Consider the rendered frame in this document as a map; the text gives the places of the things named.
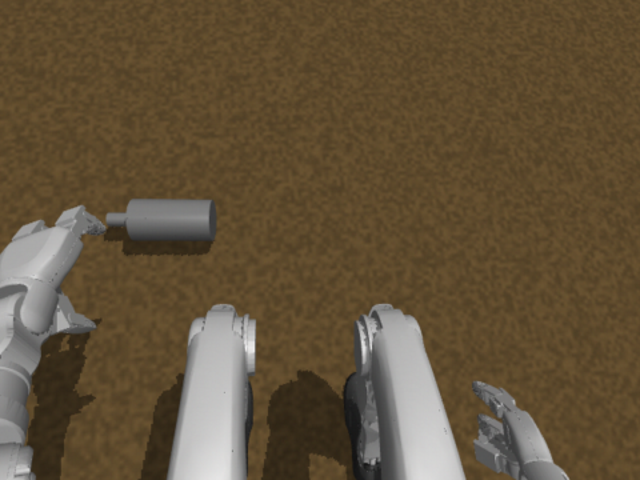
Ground right robot hand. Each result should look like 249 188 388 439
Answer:
472 381 554 480

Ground bottle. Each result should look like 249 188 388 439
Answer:
106 199 217 241

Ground left robot arm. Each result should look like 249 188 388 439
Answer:
0 277 59 480

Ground right robot arm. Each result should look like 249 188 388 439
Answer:
518 461 570 480

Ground left robot hand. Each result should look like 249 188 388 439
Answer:
0 205 106 336

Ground right robot foot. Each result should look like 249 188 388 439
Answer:
344 372 381 480

